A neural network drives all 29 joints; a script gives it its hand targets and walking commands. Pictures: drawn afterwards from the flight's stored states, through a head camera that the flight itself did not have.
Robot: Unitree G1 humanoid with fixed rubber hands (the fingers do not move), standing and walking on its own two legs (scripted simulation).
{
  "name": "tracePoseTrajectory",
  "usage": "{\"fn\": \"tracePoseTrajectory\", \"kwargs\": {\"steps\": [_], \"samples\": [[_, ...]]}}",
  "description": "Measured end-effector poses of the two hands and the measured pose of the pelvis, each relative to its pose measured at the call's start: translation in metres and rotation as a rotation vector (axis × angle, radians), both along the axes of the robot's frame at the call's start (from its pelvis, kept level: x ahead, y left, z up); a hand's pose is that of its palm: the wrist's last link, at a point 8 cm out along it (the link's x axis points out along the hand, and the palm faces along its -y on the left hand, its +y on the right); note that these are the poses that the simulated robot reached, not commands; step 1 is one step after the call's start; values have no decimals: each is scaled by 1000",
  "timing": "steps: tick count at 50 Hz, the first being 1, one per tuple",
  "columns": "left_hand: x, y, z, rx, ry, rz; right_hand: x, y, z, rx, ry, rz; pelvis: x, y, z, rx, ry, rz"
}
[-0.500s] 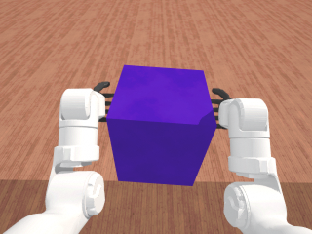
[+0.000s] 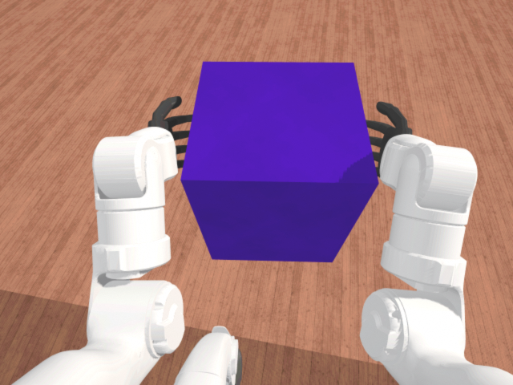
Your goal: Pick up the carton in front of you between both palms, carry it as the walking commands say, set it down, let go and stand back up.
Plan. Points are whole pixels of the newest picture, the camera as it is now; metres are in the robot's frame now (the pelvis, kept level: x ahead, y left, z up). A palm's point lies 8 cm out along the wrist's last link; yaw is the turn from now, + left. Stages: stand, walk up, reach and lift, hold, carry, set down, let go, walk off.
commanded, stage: carry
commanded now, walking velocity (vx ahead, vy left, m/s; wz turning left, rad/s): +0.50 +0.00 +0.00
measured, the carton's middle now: (274, 172) +0.42 +0.03 +0.09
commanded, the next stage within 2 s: none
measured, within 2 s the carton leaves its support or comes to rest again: neither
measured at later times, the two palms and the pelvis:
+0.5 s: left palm out of the picture +0.72 +0.11 +0.22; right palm (420, 3) +0.70 -0.19 +0.22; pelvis +0.33 -0.02 +0.03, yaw -1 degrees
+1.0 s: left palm out of the picture +1.01 +0.13 +0.15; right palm out of the picture +1.01 -0.17 +0.15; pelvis +0.66 -0.01 +0.04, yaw -1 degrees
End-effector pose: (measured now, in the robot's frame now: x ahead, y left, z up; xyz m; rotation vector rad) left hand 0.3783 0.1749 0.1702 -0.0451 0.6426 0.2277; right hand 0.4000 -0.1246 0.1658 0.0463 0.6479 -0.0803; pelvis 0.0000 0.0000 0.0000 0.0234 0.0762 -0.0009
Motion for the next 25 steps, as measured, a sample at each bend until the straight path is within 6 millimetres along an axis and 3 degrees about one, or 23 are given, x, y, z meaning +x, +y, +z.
{"fn": "tracePoseTrajectory", "kwargs": {"steps": [5, 10, 14, 20, 25], "samples": [[89, -11, 0, 3, 14, -79, 65, -12, 0, -38, 14, -55, 81, 14, -6, 25, -15, -23], [160, -40, -5, 0, 110, -181, 101, -39, -9, -63, 113, -141, 138, 23, 18, 2, -16, -21], [208, -59, 6, -8, 111, -217, 136, -56, 3, -49, 114, -190, 180, 24, 35, -21, -12, -32], [282, -67, 37, -25, 14, -195, 220, -66, 41, -46, 16, -185, 254, 8, 44, -30, 1, -37], [344, -67, 53, 7, -20, -140, 304, -67, 56, -50, -20, -108, 330, -18, 35, -31, -15, -23]]}}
